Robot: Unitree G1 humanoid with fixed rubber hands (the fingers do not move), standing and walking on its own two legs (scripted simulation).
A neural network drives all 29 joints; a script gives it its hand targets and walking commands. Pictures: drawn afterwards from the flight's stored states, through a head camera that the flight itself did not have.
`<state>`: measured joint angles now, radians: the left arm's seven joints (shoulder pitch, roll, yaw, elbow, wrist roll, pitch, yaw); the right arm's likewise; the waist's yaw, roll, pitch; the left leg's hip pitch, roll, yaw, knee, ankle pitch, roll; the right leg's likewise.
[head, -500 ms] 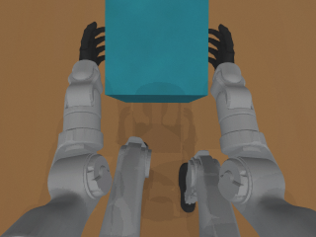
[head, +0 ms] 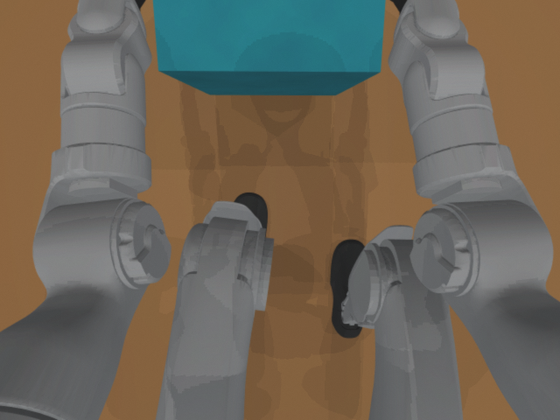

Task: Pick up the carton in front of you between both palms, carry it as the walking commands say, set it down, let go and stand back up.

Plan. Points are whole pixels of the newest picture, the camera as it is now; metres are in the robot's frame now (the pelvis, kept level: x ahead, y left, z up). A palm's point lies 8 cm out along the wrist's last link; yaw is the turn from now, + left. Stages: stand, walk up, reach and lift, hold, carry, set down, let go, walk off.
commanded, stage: set down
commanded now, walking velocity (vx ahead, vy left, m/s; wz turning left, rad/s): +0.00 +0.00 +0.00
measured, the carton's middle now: (271, 1) +0.55 +0.14 -0.25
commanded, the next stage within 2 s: none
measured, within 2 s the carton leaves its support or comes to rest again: rests again in 0.44 s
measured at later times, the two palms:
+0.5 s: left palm (139, 8) +0.50 +0.28 -0.20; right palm (410, 10) +0.56 -0.02 -0.20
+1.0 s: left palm (137, 12) +0.50 +0.28 -0.21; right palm (413, 12) +0.56 -0.03 -0.21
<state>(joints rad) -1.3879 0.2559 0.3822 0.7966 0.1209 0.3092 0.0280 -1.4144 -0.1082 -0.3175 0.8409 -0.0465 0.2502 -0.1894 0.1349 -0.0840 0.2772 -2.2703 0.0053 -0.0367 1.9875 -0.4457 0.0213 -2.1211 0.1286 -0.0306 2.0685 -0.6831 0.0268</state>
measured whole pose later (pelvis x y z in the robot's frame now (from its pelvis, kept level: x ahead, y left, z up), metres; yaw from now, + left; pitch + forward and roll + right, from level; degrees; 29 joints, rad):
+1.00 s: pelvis -0.02 -0.01 -0.04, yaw -1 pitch +31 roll -1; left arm -1.51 0.37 0.47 0.99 0.12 0.23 -0.16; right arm -1.61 -0.21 -0.26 1.07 -0.02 0.21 -0.06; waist 0.16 -0.08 0.52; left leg -2.23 0.06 -0.02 2.14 -0.46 0.01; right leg -2.12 0.18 -0.02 2.24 -0.67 0.02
